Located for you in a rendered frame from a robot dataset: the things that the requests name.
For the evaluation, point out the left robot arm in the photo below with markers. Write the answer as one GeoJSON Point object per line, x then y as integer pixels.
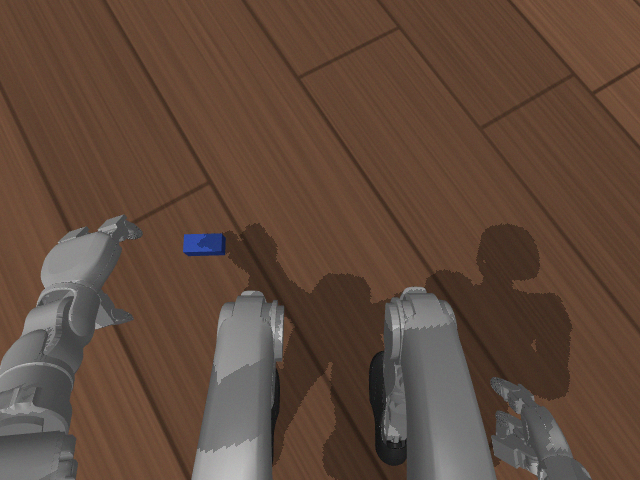
{"type": "Point", "coordinates": [37, 376]}

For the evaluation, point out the right robot hand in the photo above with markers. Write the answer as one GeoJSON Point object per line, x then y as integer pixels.
{"type": "Point", "coordinates": [525, 443]}

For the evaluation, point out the small box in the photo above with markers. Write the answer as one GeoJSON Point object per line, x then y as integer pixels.
{"type": "Point", "coordinates": [204, 244]}

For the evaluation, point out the left robot hand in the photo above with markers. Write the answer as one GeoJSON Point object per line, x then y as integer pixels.
{"type": "Point", "coordinates": [88, 259]}

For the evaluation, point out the right robot arm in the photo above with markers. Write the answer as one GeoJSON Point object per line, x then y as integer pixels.
{"type": "Point", "coordinates": [562, 468]}

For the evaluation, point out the right robot foot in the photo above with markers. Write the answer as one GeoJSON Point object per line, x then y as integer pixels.
{"type": "Point", "coordinates": [390, 453]}

